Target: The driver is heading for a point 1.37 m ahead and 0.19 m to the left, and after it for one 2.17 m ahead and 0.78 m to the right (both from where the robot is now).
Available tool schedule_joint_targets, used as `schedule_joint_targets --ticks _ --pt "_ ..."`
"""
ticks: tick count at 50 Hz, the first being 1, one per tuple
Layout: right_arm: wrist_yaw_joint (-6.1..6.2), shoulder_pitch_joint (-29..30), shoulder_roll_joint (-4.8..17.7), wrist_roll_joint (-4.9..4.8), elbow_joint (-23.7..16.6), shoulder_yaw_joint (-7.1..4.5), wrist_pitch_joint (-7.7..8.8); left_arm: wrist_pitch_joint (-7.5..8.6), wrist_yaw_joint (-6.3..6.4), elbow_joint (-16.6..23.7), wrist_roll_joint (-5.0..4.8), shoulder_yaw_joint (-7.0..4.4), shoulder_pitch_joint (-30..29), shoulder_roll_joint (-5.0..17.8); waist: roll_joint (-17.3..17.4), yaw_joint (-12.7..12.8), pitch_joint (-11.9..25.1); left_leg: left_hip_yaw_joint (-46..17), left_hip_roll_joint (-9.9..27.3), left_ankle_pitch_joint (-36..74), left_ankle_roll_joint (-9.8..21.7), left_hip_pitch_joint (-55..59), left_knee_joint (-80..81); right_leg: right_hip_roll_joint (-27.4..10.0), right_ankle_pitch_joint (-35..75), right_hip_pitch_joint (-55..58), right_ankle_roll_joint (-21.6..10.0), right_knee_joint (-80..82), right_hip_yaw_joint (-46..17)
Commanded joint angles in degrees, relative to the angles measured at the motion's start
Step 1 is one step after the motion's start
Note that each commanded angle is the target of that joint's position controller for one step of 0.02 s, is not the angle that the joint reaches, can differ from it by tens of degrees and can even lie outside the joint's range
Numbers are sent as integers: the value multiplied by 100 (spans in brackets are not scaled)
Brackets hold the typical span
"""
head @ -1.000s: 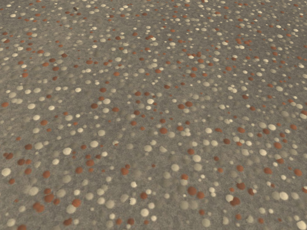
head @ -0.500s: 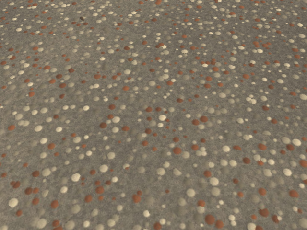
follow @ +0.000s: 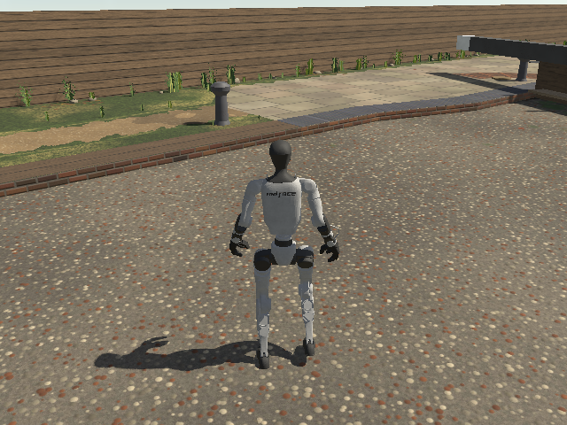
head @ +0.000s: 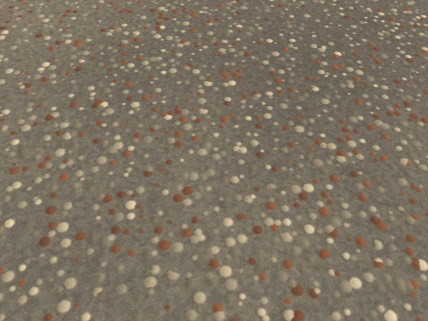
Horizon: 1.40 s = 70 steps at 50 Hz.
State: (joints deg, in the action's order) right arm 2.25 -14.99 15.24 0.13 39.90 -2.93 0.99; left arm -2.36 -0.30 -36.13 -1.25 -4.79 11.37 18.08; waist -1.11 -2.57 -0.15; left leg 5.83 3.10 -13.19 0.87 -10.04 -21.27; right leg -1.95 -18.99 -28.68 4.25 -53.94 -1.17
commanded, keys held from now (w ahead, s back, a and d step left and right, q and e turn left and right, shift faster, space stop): w+e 0.08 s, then w+q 0.92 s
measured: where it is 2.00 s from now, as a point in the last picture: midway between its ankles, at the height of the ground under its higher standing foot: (170, 192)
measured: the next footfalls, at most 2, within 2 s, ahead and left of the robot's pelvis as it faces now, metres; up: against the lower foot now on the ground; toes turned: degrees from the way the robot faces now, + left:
right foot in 0.18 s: +0.09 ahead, -0.16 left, +0.00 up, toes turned -7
left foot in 0.64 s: +0.45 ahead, +0.04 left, +0.00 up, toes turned +8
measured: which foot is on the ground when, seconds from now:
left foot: down 0.00-0.18, up 0.20-0.62, down 0.64-1.00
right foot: up 0.00-0.16, down 0.18-0.66, up 0.68-1.00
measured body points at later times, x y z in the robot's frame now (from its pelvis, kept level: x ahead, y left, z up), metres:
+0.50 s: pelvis +0.18 -0.07 -0.01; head +0.21 -0.08 +0.44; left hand +0.22 +0.21 -0.12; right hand +0.35 -0.33 -0.12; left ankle +0.36 +0.08 -0.69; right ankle +0.05 -0.15 -0.75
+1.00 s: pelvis +0.47 -0.04 +0.00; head +0.50 -0.02 +0.44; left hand +0.60 +0.26 -0.08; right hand +0.63 -0.30 -0.11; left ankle +0.41 +0.03 -0.75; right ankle +0.70 -0.17 -0.70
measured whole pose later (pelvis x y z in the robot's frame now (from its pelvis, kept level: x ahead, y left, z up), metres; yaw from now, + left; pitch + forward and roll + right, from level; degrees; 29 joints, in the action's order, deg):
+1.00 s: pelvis +0.47 -0.04 +0.00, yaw +18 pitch +2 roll +0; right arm 0.1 -17.4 16.9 -1.2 40.0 -3.5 2.4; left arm 5.5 0.0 -36.8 0.4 -1.6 4.7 17.0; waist -2.0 -4.0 -2.6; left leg -8.4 -7.3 -14.0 4.7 -8.9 -22.0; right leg -4.7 0.2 -36.9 4.8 -37.4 -6.7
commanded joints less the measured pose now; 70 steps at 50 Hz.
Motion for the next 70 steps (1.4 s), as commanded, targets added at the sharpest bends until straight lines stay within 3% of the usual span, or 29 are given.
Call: schedule_joint_targets --ticks 1,5,8,9,10,11,12,15,19,25,29,31,32,33,34,35,36,37,38,42,47,52,55,56,57,58,60,63,70 --pt "-48 -152 1260 -55 -218 -408 127 201 -105 725 -8 13 -821 249 955 -273 -138 -1232 1481 -880 994 780 1176 -148 -68 -696 -192 782 194" --pt "-217 -171 1346 -174 -57 -448 182 243 -185 675 -25 37 -729 236 905 -139 -210 -832 1465 -631 948 278 1012 -32 -121 390 -533 1728 450" --pt "-333 -67 965 -216 110 -261 193 293 -129 134 -23 -98 635 415 412 679 201 -285 1070 160 644 -961 -269 371 538 2980 -893 2828 578" --pt "-375 147 533 -59 -18 -75 245 296 -52 -1 26 -229 1464 855 -515 1077 673 235 566 -492 211 -1944 -2135 -674 451 4193 -1147 3172 -813" --pt "-377 225 405 -62 -393 -29 361 352 -7 125 85 -339 1518 1610 -1646 937 867 36 -169 -2028 -98 -3781 -3959 -2120 -229 4769 -2086 3754 -3291" --pt "-359 436 986 -214 -364 -179 424 476 -38 122 82 -253 1447 1202 -850 1124 708 -713 53 -1955 -90 -4150 -4839 -2236 -474 4333 -2338 3974 -3375" --pt "-391 447 1108 -314 -358 -230 435 557 -45 89 91 -125 1194 866 -881 922 295 -874 243 -1397 23 -4290 -4916 -1977 -514 4013 -2107 3992 -2646" --pt "-410 247 964 -176 -104 -239 356 668 -49 75 139 34 434 406 -671 448 -316 -1040 450 -71 -33 -3698 -4394 -1279 988 2932 -1557 4338 -1065" --pt "-396 150 584 -179 -15 -152 252 818 23 -87 227 0 402 397 -312 291 -314 -1168 166 916 -242 -3438 -3773 -1075 2576 2631 -1418 4518 65" --pt "-588 1299 234 -144 -442 48 306 804 127 -507 109 -63 796 651 -137 669 -724 -512 33 1886 15 -2927 -1634 -1146 3000 2769 -1196 4713 842" --pt "-704 1323 487 -156 -659 -46 285 615 211 -641 75 -133 836 912 -374 427 -310 -75 -384 1054 434 -2529 -1361 -1308 5795 3672 -1035 3699 1111" --pt "-671 507 825 -174 -554 -221 213 495 268 -613 84 -164 798 1062 -556 -72 304 109 -745 511 721 -1428 -1432 -1280 7137 3718 -956 2320 1162" --pt "-590 -325 1103 -181 -400 -377 185 483 282 -568 50 -150 683 1061 -396 -571 723 -10 -877 786 954 -45 -1061 -1107 6779 3053 -831 1097 1251" --pt "-455 -1029 1482 -174 -277 -495 92 556 273 -469 157 -33 852 763 376 -753 1244 -1344 -50 757 1279 1726 -1001 -731 3962 1564 -642 -705 1189" --pt "-429 -724 1813 -191 -447 -539 136 724 139 -226 181 191 1378 101 1690 -67 1941 -4809 1461 -336 2550 3472 -328 613 -1246 -830 -273 -2961 434" --pt "-437 -801 1357 -147 -501 -416 182 955 24 -143 39 90 753 673 817 -516 2218 -5242 1495 -917 2366 3409 333 384 -1155 -1334 -433 -3196 -727" --pt "-426 -613 1156 -107 -487 -357 230 1047 -24 80 -152 73 240 777 467 -447 1333 -4410 1324 -807 2052 2658 492 127 -706 -1521 -553 -2824 -692" --pt "-441 -254 1087 -120 -502 -329 273 1089 3 137 -79 113 106 651 -161 -103 598 -3807 1076 -164 1872 1638 588 -111 -384 -1422 -570 -2211 -582" --pt "-428 70 902 -112 -557 -283 303 1066 46 81 74 80 128 664 -215 107 364 -3338 845 442 1764 1032 636 -305 -184 -1142 -524 -1688 -554" --pt "-317 319 914 -72 -572 -269 330 827 76 12 242 99 419 534 198 437 63 -2534 482 1654 1777 -378 943 -447 227 -515 -118 -856 -318" --pt "-180 -20 1109 -141 -389 -323 233 833 66 297 220 255 -747 193 444 -29 -59 -1955 -51 1000 1300 -955 737 -75 2106 -1 106 1422 -104" --pt "-152 -399 1078 -190 -240 -329 140 944 -44 396 65 117 -1092 513 706 -122 93 -2808 278 270 1088 -174 86 157 1960 337 -48 2409 -399" --pt "-162 -285 851 -142 -288 -274 119 1017 -26 199 68 -68 -206 749 854 423 354 -2941 135 466 766 -180 -828 89 1454 1570 -465 2790 -320" --pt "-194 -339 461 -83 -367 -137 144 1043 23 151 173 -158 544 1022 312 746 1040 -2507 -210 -9 538 -678 -2294 -765 1027 2849 -844 2797 -1112" --pt "-195 -1075 94 -199 -543 -13 199 974 19 -14 290 -273 1066 1530 -1443 478 1743 -1642 -1033 -2052 123 -2587 -4231 -2094 -242 4644 -1772 3322 -3698" --pt "-169 -1146 627 -302 -441 -86 209 940 -43 -89 158 -226 1152 1157 -1431 565 1549 -1652 -607 -1978 23 -3501 -5158 -2306 -1825 4596 -1919 3728 -4799" --pt "-138 -220 981 -170 -488 -193 161 881 -36 -50 171 -50 688 581 -417 696 404 -1454 -256 -978 -35 -3521 -5346 -1694 -969 3380 -1505 3825 -3098" --pt "-211 38 684 -133 -584 -169 181 876 -27 -185 220 56 427 313 -552 429 -60 -1360 32 -450 -22 -2979 -4591 -1118 601 2360 -1442 4134 -1778" --pt "-322 905 250 -39 -738 40 281 836 -26 -595 32 -22 661 683 -344 558 -194 -850 165 695 -138 -2656 -2238 -983 1885 2183 -1645 4517 -818"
